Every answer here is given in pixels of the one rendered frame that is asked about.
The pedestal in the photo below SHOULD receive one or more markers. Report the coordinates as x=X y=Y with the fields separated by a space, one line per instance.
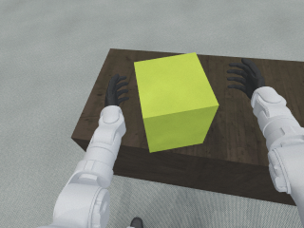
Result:
x=233 y=158

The carton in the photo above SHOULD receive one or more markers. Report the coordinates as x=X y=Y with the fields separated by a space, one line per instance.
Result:
x=178 y=104

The left robot forearm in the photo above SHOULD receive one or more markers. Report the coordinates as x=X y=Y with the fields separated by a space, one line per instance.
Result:
x=96 y=168

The right robot forearm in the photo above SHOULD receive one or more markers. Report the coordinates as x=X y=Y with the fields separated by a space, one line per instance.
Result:
x=275 y=120

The robot left foot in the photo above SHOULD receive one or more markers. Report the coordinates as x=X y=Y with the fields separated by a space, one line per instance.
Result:
x=136 y=223

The robot left hand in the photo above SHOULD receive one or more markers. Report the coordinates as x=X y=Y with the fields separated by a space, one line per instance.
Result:
x=112 y=95

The left robot upper arm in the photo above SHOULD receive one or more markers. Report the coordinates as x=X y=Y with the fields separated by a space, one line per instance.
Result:
x=81 y=206

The robot right hand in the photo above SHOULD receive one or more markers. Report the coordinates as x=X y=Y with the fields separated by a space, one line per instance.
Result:
x=251 y=80

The right robot upper arm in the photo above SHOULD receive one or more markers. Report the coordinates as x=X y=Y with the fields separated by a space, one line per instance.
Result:
x=286 y=167

